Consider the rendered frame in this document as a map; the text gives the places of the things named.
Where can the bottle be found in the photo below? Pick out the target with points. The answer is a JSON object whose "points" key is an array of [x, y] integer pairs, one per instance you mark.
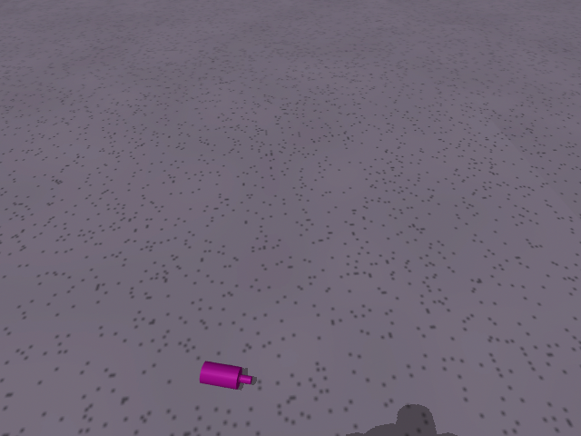
{"points": [[223, 375]]}

